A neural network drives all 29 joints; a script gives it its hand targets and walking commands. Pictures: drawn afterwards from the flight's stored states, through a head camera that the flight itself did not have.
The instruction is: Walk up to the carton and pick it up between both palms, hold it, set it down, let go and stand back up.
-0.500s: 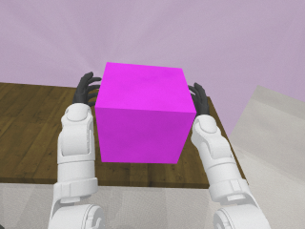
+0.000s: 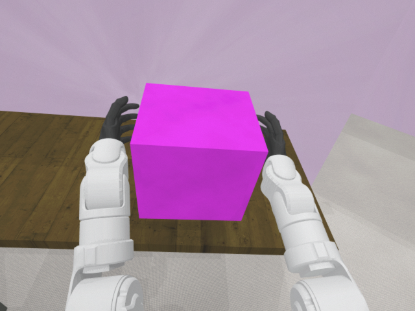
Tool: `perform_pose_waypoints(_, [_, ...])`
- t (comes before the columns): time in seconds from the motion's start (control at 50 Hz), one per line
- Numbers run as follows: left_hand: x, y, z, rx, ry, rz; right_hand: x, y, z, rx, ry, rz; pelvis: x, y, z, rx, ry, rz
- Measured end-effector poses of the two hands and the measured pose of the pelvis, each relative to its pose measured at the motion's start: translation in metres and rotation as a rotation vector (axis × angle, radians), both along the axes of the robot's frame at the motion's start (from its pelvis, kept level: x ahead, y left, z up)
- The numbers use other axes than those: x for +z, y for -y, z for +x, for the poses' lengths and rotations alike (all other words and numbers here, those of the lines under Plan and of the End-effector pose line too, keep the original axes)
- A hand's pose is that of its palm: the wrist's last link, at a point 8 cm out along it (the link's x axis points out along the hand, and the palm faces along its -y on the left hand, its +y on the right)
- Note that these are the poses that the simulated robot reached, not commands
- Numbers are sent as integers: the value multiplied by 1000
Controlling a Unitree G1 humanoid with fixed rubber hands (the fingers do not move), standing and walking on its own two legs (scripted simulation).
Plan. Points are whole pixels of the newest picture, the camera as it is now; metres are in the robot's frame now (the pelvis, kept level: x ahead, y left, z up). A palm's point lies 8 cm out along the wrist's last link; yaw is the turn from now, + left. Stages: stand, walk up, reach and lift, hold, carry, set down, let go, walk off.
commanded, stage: hold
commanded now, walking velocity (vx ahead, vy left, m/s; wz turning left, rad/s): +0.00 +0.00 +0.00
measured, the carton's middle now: (194, 153) +0.39 +0.00 +0.16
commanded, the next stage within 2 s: none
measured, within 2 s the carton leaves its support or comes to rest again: neither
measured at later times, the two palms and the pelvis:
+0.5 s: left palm (111, 142) +0.37 +0.15 +0.20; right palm (272, 155) +0.36 -0.14 +0.18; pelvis +0.00 +0.00 +0.00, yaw +0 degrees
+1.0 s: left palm (111, 142) +0.37 +0.15 +0.20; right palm (271, 154) +0.36 -0.14 +0.18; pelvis +0.00 +0.00 +0.00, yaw +0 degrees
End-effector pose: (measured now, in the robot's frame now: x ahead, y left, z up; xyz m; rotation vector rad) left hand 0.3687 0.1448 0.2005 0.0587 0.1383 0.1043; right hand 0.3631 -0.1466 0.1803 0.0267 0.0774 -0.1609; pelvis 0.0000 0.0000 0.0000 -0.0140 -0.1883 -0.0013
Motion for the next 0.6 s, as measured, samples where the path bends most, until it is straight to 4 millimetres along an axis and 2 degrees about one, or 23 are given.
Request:
perform_pose_waypoints(0.26, [-5,-2,-2,8,-8,-9,-5,-2,0,7,-8,0,0,1,2,6,6,0])
perform_pose_waypoints(0.6, [0,-3,-3,2,5,-9,1,-3,-3,1,7,1,0,-1,2,5,7,-1])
